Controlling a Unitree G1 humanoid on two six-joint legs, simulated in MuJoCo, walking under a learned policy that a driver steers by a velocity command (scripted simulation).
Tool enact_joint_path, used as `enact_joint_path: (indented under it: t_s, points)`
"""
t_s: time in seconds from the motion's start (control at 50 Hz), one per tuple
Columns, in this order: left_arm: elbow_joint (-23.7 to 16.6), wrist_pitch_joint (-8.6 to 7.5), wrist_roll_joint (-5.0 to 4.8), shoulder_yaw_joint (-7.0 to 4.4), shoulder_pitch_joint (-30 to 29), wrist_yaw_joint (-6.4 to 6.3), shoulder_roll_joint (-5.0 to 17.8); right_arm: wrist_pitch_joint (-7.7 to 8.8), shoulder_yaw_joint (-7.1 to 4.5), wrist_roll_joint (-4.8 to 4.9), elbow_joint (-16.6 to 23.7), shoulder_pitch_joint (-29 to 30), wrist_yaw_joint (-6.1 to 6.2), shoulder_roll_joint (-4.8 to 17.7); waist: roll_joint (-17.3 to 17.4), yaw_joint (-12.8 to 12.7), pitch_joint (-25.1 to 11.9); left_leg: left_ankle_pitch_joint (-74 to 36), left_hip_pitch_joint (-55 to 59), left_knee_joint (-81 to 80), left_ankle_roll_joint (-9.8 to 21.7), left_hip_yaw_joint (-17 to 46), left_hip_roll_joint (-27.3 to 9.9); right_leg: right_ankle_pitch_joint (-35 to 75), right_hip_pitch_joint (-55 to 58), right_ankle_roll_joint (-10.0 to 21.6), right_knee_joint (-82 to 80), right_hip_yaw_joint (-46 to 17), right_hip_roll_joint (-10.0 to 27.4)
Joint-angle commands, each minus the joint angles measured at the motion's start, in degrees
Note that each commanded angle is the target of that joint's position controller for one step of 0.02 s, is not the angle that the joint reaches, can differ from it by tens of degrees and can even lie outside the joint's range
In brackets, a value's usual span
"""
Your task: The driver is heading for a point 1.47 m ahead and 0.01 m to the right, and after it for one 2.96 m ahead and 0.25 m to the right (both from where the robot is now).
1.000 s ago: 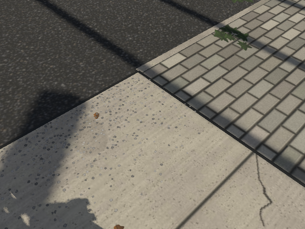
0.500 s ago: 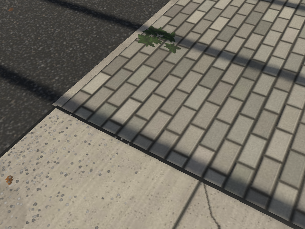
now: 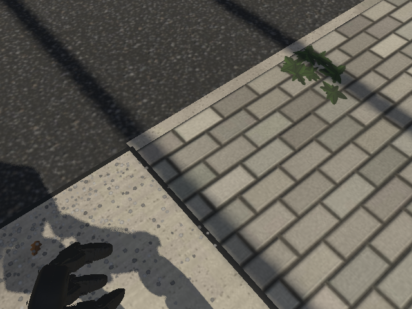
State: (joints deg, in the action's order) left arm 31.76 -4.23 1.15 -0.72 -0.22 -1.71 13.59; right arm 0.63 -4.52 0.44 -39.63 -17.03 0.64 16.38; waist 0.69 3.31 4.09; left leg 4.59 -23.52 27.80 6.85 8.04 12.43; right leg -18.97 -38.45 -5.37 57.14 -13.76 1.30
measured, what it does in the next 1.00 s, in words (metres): walks ahead: right foot, then left foot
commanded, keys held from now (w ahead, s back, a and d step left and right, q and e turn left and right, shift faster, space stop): q+shift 0.20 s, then shift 0.02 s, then e+shift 0.46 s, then w+e+shift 0.18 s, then w+q+shift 0.14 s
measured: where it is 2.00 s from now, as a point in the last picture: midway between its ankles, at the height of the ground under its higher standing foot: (235, 150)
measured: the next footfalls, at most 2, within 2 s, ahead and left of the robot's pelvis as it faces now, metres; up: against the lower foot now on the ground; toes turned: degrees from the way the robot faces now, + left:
right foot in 0.14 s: +0.23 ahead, -0.18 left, +0.00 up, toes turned +19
left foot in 0.46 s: +0.10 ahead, +0.04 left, +0.00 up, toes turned +9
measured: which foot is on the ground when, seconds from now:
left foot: down 0.00-0.12, up 0.14-0.44, down 0.46-0.82, up 0.84-1.00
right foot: up 0.00-0.12, down 0.14-0.48, up 0.50-0.80, down 0.82-1.00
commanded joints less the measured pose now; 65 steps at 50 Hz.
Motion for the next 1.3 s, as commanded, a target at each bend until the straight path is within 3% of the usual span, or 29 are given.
enact_joint_path:
  t_s: [0.02, 0.1, 0.12, 0.14, 0.16, 0.18, 0.22, 0.26, 0.34, 0.44, 0.46, 0.48, 0.5, 0.52, 0.56, 0.68, 0.74, 0.8, 0.82, 0.84, 0.86, 0.88, 0.94, 1.02, 1.16, 1.22, 1.26, 1.28, 1.3]
  points:
    - [0.2, 1.12, -1.09, -1.78, 7.3, -0.58, 4.8, -1.42, -3.22, 1.38, 6.0, 3.9, 2.09, 9.5, 1.8, -4.3, -16.5, -15.9, 1.7, -4.0, 6.0, 13.3, -10.6, 10.0, 15.8, -1.9, -12.5, 6.6, -5.5]
    - [1.5, 1.01, -1.64, -3.36, 6.7, 0.28, 6.9, -3.05, -2.76, 1.41, 8.5, 6.9, 1.97, 6.4, 8.3, -4.7, -13.2, 3.9, 2.8, 0.8, 0.7, 18.5, -8.8, 16.3, 21.9, -0.2, -31.0, 5.3, -5.7]
    - [2.8, 0.73, -1.22, -4.11, 9.4, 0.42, 8.1, -2.96, -2.13, 1.17, 9.0, 6.6, 1.67, 4.0, 6.3, -5.2, -12.8, 14.2, -0.9, 7.4, -1.5, 16.7, -6.2, 20.4, 28.2, 2.5, -36.3, 3.2, -1.0]
    - [2.0, 1.11, -0.03, -4.82, 10.5, 0.02, 11.4, -2.91, -0.74, 0.27, 8.7, 1.8, 1.42, -0.9, -4.3, -2.8, -16.0, 31.5, -9.2, 23.2, -4.2, 7.9, -0.7, 24.6, 37.8, 9.2, -35.9, -10.3, 14.1]
    - [0.7, 1.89, 2.39, -4.93, 8.7, -0.03, 13.0, -2.01, -1.15, -0.11, 10.7, -2.1, 0.45, 2.3, -14.2, 1.6, -16.5, 36.1, -16.7, 34.1, -6.8, 4.0, -1.0, 28.5, 37.8, 17.6, -38.6, -24.6, 23.4]
    - [0.2, 2.03, 1.85, -5.54, 6.6, -0.38, 12.2, -1.55, -2.19, 0.38, 10.4, -1.0, -0.20, 7.6, -16.4, 1.2, -14.7, 30.7, -20.8, 43.0, -9.1, 0.4, -7.0, 21.3, 35.4, 21.3, -39.6, -27.2, 24.9]
    - [-0.4, 3.04, 0.29, -4.26, 4.0, -1.10, 7.1, -2.91, -3.08, 0.78, 7.7, 1.9, 0.41, 10.5, -6.5, -1.4, -10.2, 21.0, -18.5, 47.4, -11.1, -1.2, -10.8, 12.5, 29.1, 16.0, -37.6, -9.9, 14.5]
    - [0.9, 3.71, 0.05, -4.12, 5.2, -1.04, 8.7, -3.27, -1.25, 0.05, 8.5, 4.4, 0.56, 6.0, -4.3, -2.3, -7.9, 18.6, -14.0, 45.0, -11.2, -3.6, -10.1, 19.5, 23.3, 15.8, -38.3, -4.3, 10.2]
    - [3.6, 4.16, -0.74, -3.47, 7.5, 0.67, 7.2, -1.98, 1.76, -1.51, 8.3, 6.1, 0.26, 0.1, -9.2, -2.8, -12.2, 21.4, 0.6, 21.1, -10.8, -6.0, -11.2, 26.1, 23.4, 16.3, -37.5, -0.1, 6.9]
    - [4.7, 4.64, -2.99, -5.29, 12.4, 1.28, 12.3, -1.83, -0.49, -0.19, 6.7, 5.2, 0.29, 6.0, -12.8, -2.4, -9.0, 8.9, 13.9, -5.4, -6.5, -5.7, -9.6, 14.3, 20.6, 14.1, -36.1, -8.1, 6.3]
    - [4.6, 4.18, -3.09, -4.96, 12.8, 1.17, 10.8, -1.94, -1.08, -0.95, 6.7, 2.8, 0.77, 8.5, -9.8, -1.7, -11.0, 6.0, 21.4, -5.0, -3.9, -2.2, -15.7, 8.1, 15.0, 11.1, -33.3, -7.1, 4.8]
    - [2.8, 3.33, -3.10, -4.18, 12.3, 1.40, 7.5, -2.46, -2.34, -2.68, 5.8, 3.0, 1.14, 13.1, 5.6, -2.9, -11.0, -0.3, 23.8, -4.1, 1.8, 6.0, -26.2, -0.3, 5.1, 7.2, -24.6, 2.7, -1.3]
    - [2.2, 2.78, -3.00, -4.59, 10.6, 1.26, 8.8, -2.53, -2.46, -3.56, 5.6, 3.6, 1.00, 11.5, 14.1, -1.2, -11.1, -6.5, 20.0, -8.2, 7.9, 12.6, -34.0, -10.7, 2.0, 4.6, -13.8, 10.4, -4.1]
    - [2.5, 3.03, -2.59, -5.96, 10.5, 1.13, 11.8, -1.93, -1.45, -3.70, 6.6, 5.5, 1.24, 8.4, 11.4, -1.1, -9.7, -13.2, 18.4, -8.9, 9.8, 12.4, -36.0, -14.1, 0.7, 2.6, -0.8, 10.3, -2.3]
    - [4.9, 5.33, -2.57, -6.71, 15.7, 0.29, 11.1, -0.83, -0.48, -1.85, 7.8, 12.4, 1.74, 4.7, 8.2, -4.7, -7.7, -16.5, 16.7, -7.7, 6.0, 4.2, -31.6, -10.5, -0.8, 0.7, 10.2, 9.7, -0.7]
    - [0.2, 6.99, -2.49, -4.30, 10.1, 2.53, 5.4, -1.36, -1.93, -0.76, 5.8, 11.6, 2.15, 7.0, 9.0, -2.0, -7.5, -14.4, 16.9, -5.9, 3.3, -8.2, -28.8, -0.5, 6.0, 0.5, -6.6, 15.4, 2.9]
    - [-0.6, 6.93, -3.24, -4.87, 11.1, 3.84, 7.8, -0.27, -3.19, 0.58, 4.2, 7.8, 0.77, 10.2, 9.9, -1.4, -9.1, 16.5, 14.2, -10.6, 2.4, -6.4, -32.0, -2.4, 13.9, 4.4, -12.7, 19.3, 1.8]
    - [5.0, 6.10, -3.47, -6.33, 22.8, 3.38, 9.4, 0.89, -2.58, 0.75, 3.4, 10.6, -0.43, 7.5, 4.0, -7.6, -6.4, 32.3, 3.2, -2.1, -1.9, -12.6, -28.9, -3.0, 30.9, 9.4, -21.3, 24.1, -2.5]
    - [8.1, 5.48, -3.70, -7.87, 31.9, 2.73, 12.5, 1.23, -1.54, -0.33, 4.1, 12.6, -0.78, 4.1, -6.6, -11.7, -6.0, 27.9, -6.9, 17.9, -5.0, -18.5, -23.8, -7.7, 41.7, 13.5, -26.5, 15.9, -0.3]
    - [6.7, 3.54, -2.78, -9.10, 35.3, 2.63, 21.3, 2.51, -0.13, -1.09, 9.7, 17.7, -0.77, -0.6, -24.7, -11.3, -3.2, 33.4, -31.8, 43.9, -9.2, -15.6, -13.2, -19.6, 49.0, 24.7, -38.3, -22.2, 14.0]
    - [4.3, 1.25, -2.16, -7.91, 33.4, 3.73, 17.9, 5.00, -0.30, 1.34, 12.3, 23.5, -1.12, 3.0, -15.6, -13.7, -3.9, 29.0, -41.2, 48.5, -7.3, -2.9, -11.8, -31.4, 49.7, 30.2, -49.4, -38.2, 19.8]
    - [4.3, 0.05, -1.70, -6.32, 30.0, 3.49, 14.0, 6.69, -0.72, 3.06, 11.9, 24.0, -2.03, 5.5, -11.7, -11.6, -0.5, 23.4, -43.7, 48.8, -5.5, -2.3, -15.4, -28.3, 48.7, 27.9, -49.2, -33.5, 21.3]
    - [2.8, 0.26, -1.30, -3.91, 22.2, 2.20, 9.3, 6.65, -1.18, 0.17, 6.1, 14.6, -2.74, 6.4, -6.7, -5.2, 0.5, 7.6, -33.3, 39.4, -5.5, -4.0, -20.4, -14.9, 37.7, 20.4, -45.9, -11.9, 14.2]
    - [5.0, -0.72, -0.38, -3.36, 24.0, 1.22, 9.7, 4.19, -0.02, 0.75, 3.4, 14.3, -2.97, 4.2, -4.6, -6.0, 2.1, -6.5, -30.9, 33.0, -7.4, -7.0, -19.1, 2.2, 35.1, 16.0, -50.5, 4.0, 10.2]
    - [10.3, -2.11, -0.45, -2.65, 27.0, 0.67, 10.0, 5.52, 1.38, 2.44, 4.7, 21.4, -5.89, 2.6, -4.1, -8.5, 5.3, -18.8, -19.2, 9.5, -3.9, -12.2, -13.0, 23.2, 37.8, 8.5, -55.6, 21.5, 8.7]
    - [11.3, -0.92, 0.19, -3.19, 27.3, -0.81, 13.2, 5.71, 0.74, 2.80, 5.6, 20.5, -6.63, 4.1, -8.6, -6.4, 0.4, -13.3, -12.9, 6.9, -1.0, -18.3, -7.1, 66.2, 48.0, 5.7, -46.0, 24.1, 9.9]
    - [11.0, 0.62, 1.00, -4.03, 25.5, -2.30, 15.5, 4.57, -0.49, 3.34, 4.4, 10.5, -6.12, 7.0, -12.8, 0.3, -5.3, -5.0, -3.7, 9.2, 1.1, -20.8, -3.8, 93.2, 51.5, 4.7, -29.6, 24.6, 11.5]
    - [10.0, 1.20, 1.48, -4.37, 22.2, -2.49, 16.5, 3.61, -2.07, 3.23, 1.2, -2.6, -5.42, 10.7, -12.8, 6.4, -10.9, -2.2, 9.4, 11.0, 3.2, -18.4, -3.9, 98.2, 47.6, 4.7, -15.3, 23.9, 11.7]
    - [8.2, 0.90, 1.33, -4.64, 16.6, -2.23, 17.5, 2.80, -3.40, 2.83, -2.0, -17.2, -4.23, 13.2, -7.8, 14.7, -14.5, -2.3, 29.1, 6.3, 6.1, -11.2, -6.6, 86.0, 32.7, 4.2, 6.7, 24.0, 8.6]
Velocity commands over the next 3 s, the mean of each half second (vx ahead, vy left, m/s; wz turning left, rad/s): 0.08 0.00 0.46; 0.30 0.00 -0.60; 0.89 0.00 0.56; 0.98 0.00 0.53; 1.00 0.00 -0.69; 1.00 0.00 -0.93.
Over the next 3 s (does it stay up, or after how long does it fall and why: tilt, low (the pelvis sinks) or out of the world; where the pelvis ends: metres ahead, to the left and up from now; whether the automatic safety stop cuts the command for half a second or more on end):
stays up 1.82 0.00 -0.01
